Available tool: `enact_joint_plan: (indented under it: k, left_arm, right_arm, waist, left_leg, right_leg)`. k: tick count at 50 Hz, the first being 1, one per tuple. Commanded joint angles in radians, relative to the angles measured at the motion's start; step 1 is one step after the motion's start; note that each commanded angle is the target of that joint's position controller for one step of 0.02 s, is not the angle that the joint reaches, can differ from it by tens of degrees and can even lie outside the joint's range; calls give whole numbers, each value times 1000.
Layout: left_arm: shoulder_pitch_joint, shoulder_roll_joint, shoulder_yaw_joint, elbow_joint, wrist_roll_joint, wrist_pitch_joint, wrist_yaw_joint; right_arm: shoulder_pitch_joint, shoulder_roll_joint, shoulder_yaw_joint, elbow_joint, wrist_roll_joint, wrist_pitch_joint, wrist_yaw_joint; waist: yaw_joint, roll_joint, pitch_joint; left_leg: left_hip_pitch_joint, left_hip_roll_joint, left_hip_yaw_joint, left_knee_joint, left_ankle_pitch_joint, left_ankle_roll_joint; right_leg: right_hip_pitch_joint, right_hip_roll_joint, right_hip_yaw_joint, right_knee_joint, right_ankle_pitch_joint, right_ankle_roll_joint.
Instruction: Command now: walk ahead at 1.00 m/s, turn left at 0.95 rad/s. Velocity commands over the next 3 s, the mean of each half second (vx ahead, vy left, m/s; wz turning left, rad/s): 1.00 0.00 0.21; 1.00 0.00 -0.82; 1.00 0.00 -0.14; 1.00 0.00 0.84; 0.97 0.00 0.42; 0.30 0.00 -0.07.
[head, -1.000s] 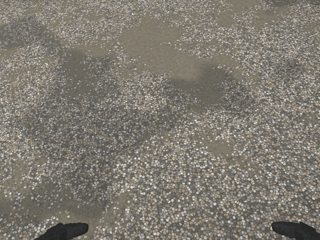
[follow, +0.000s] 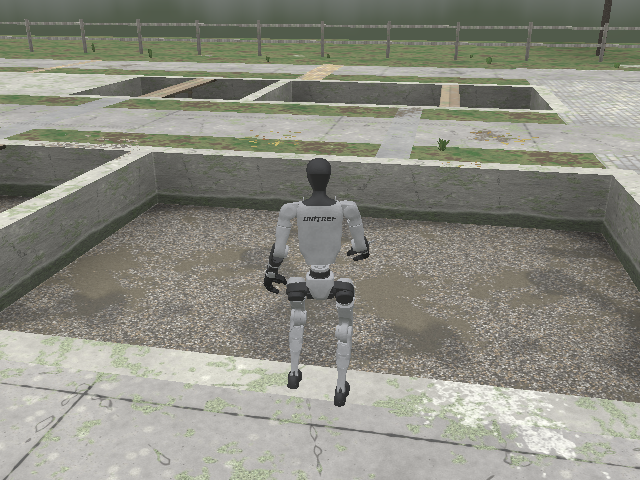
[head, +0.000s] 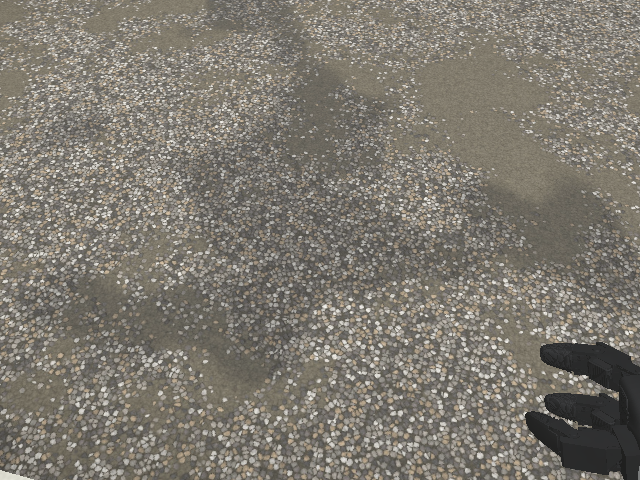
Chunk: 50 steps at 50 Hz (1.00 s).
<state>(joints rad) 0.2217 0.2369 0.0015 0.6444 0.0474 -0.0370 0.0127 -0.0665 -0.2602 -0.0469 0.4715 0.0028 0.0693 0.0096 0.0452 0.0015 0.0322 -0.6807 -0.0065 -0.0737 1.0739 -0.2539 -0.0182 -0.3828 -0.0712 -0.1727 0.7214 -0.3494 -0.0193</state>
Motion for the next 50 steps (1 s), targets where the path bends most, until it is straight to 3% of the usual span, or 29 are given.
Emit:
enact_joint_plan:
  k: [1, 4, 6, 7, 8, 9, 10, 11, 13, 15, 18, 21, 24, 26, 27, 28, 30, 33, 36, 37, 40, 41, 44, 45, 46, 47, 48, 49, 50]
  left_arm:
    - [-92, 119, 30, -81, -7, -30, 0]
    - [-81, 133, 44, -80, -10, -21, 6]
    - [-63, 106, 52, -69, -21, -1, 10]
    - [2, 57, 41, -78, -11, 10, 13]
    - [-145, 45, 30, -167, -4, 18, 8]
    - [-265, 41, 32, -228, -20, 23, 14]
    - [-280, 53, 37, -226, -33, 24, 19]
    - [-233, 42, 34, -212, -48, 24, 21]
    - [-171, 9, 24, -178, -42, 27, 18]
    - [-159, -5, 33, -173, -42, 54, 26]
    - [-155, 9, 35, -167, -35, 76, 31]
    - [-186, -11, 19, -177, -42, 82, 14]
    - [-228, -18, 14, -192, -62, 90, -18]
    - [-164, -43, 5, -161, -47, 89, -32]
    - [-185, 7, 25, -155, -70, 89, -34]
    - [-195, 43, 38, -175, -89, 98, -32]
    - [-256, 61, 35, -203, -82, 101, -23]
    - [-356, 26, 25, -233, -89, 101, -20]
    - [-314, -1, 26, -215, -96, 90, -29]
    - [-319, 8, 34, -215, -111, 88, -34]
    - [-404, 27, 40, -243, -69, 101, -49]
    - [-401, 35, 43, -239, -78, 100, -50]
    - [-277, 9, 37, -183, -79, 94, -49]
    - [-218, 13, 39, -156, -83, 91, -52]
    - [-182, 5, 38, -129, -93, 93, -47]
    - [-173, 31, 45, -121, -124, 94, -44]
    - [-209, 45, 47, -138, -128, 95, -43]
    - [-303, 61, 46, -177, -112, 96, -39]
    - [-357, 67, 42, -204, -89, 95, -31]
  right_arm:
    - [-87, -1, 23, -93, -2, 2, 11]
    - [-86, -17, 22, -99, 4, -5, 24]
    - [12, 5, 22, -47, -1, -21, 24]
    - [105, 5, 26, -8, 0, -30, 21]
    - [198, -81, 3, 11, 37, -25, 9]
    - [209, -123, -6, -8, 34, -14, -6]
    - [153, -93, 3, -33, 17, -9, -26]
    - [112, -74, 11, -37, -4, -9, -40]
    - [23, -2, 41, -47, -16, -39, -43]
    - [59, 0, 45, -35, -28, -74, -46]
    - [63, 17, 49, -27, -27, -113, -39]
    - [100, 11, 47, -9, -32, -135, -28]
    - [131, -7, 36, 14, -32, -123, -30]
    - [116, 13, 34, 7, -17, -101, -42]
    - [115, 32, 36, -14, -25, -89, -48]
    - [39, 26, 34, -38, -22, -82, -47]
    - [-37, 28, 32, -82, -2, -82, -33]
    - [59, 23, 26, -49, -28, -94, -21]
    - [151, -43, -6, 1, -40, -78, -28]
    - [167, -77, -20, 13, -27, -69, -36]
    - [167, -77, -16, 34, -23, -83, -54]
    - [147, -74, -13, 33, -33, -87, -58]
    - [70, -73, -17, 42, -5, -86, -52]
    - [54, -54, -12, 42, -3, -75, -47]
    - [61, 13, 6, 33, 3, -60, -36]
    - [33, 39, 14, 4, 6, -44, -23]
    - [-11, 31, 12, -25, 13, -34, -11]
    - [2, 20, 8, -44, 14, -34, -4]
    - [62, 18, 9, -39, -5, -40, -1]
  waist:
    - [-13, -112, -83]
    - [1, -95, -106]
    - [-30, 10, -159]
    - [-30, 165, -243]
    - [-156, 394, -247]
    - [-191, 389, -218]
    - [-164, 254, -226]
    - [-124, 211, -240]
    - [-60, 114, -225]
    - [-63, 100, -212]
    - [-43, 33, -196]
    - [-61, 66, -185]
    - [-94, 101, -156]
    - [-57, -3, -162]
    - [-64, -122, -181]
    - [-9, -174, -149]
    - [-9, -138, -87]
    - [-66, -54, -128]
    - [-89, 126, -186]
    - [-110, 198, -173]
    - [-124, 121, -85]
    - [-110, 104, -75]
    - [-37, 49, -110]
    - [-10, 10, -131]
    - [-9, -85, -131]
    - [11, -176, -110]
    - [20, -217, -62]
    - [-14, -226, -55]
    - [-43, -217, -72]
  left_leg:
    - [106, 53, 68, -88, 47, 4]
    - [220, 65, 140, -202, -31, 39]
    - [374, 49, 171, -308, 27, 88]
    - [551, 10, 127, -275, 215, 125]
    - [640, 110, -160, -448, 233, 204]
    - [604, 216, -369, -584, 126, 267]
    - [565, 265, -381, -599, 127, 284]
    - [507, 274, -345, -588, 151, 282]
    - [323, 257, -249, -560, 106, 240]
    - [255, 279, -234, -576, 96, 218]
    - [274, 290, -192, -554, 124, 187]
    - [283, 260, -78, -567, 200, 124]
    - [305, 256, -37, -584, 142, 102]
    - [215, 182, 79, -454, 109, 36]
    - [189, 75, 207, -387, 75, -40]
    - [166, 30, 224, -342, -6, -61]
    - [192, 4, 172, -304, -51, -60]
    - [436, 26, 168, -381, 46, -37]
    - [616, 191, 104, -530, 45, -2]
    - [616, 276, 47, -625, -91, 1]
    - [475, 369, -8, -698, -219, 42]
    - [464, 378, 12, -708, -223, 59]
    - [337, 316, 200, -655, -206, 19]
    - [306, 271, 256, -582, -210, 6]
    - [360, 172, 343, -453, -103, -29]
    - [383, 94, 369, -343, -59, -56]
    - [356, 69, 348, -269, -82, -65]
    - [309, 42, 309, -229, -121, -74]
    - [295, 27, 271, -185, -134, -83]
  right_leg:
    - [-14, -225, 163, -287, 59, -22]
    - [29, -257, 117, -261, 12, -26]
    - [32, -212, 18, -75, 39, 13]
    - [-60, -105, -55, 163, 130, 60]
    - [-314, 36, -64, 369, -164, 121]
    - [-461, 61, 78, 543, -248, 141]
    - [-474, 48, 144, 630, -178, 158]
    - [-441, 47, 168, 661, -140, 163]
    - [-307, 72, 230, 628, -93, 139]
    - [-248, 124, 290, 660, -48, 117]
    - [-238, 109, 298, 566, 19, 94]
    - [-96, 64, 222, 297, -30, 62]
    - [39, 68, 148, 96, -75, 22]
    - [222, 84, 143, -10, 158, -34]
    - [241, 63, 248, -1, 302, -85]
    - [149, 20, 395, -85, 204, -122]
    - [36, -27, 542, -175, 173, -138]
    - [-103, 53, 449, -144, 170, -90]
    - [-164, 134, 260, 13, 110, -55]
    - [-207, 129, 216, 92, -14, -62]
    - [-225, 33, 178, 214, -48, -53]
    - [-213, 21, 165, 199, -49, -44]
    - [46, 20, 97, 59, 60, -57]
    - [134, 35, 96, 15, 110, -66]
    - [110, 70, 106, -48, 150, -83]
    - [19, 79, 232, -132, 107, -117]
    - [-57, 54, 345, -195, 73, -141]
    - [-66, 28, 443, -233, 60, -159]
    - [-78, 13, 490, -219, 130, -168]
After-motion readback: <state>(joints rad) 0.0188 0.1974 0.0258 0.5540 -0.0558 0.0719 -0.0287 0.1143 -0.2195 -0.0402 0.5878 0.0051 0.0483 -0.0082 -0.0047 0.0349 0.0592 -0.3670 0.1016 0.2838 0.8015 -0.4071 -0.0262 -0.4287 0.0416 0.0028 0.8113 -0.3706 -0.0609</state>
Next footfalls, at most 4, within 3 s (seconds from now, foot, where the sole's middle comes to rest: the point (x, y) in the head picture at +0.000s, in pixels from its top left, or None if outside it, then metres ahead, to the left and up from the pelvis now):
0.12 left None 0.10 0.13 -0.75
0.50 right None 0.06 -0.04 -0.75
2.76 left None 0.04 0.28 -0.75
2.94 right None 0.05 0.06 -0.75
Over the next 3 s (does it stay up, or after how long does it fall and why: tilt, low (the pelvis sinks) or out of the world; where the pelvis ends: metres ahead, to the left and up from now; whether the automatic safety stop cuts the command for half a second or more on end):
stays up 0.00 0.20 0.02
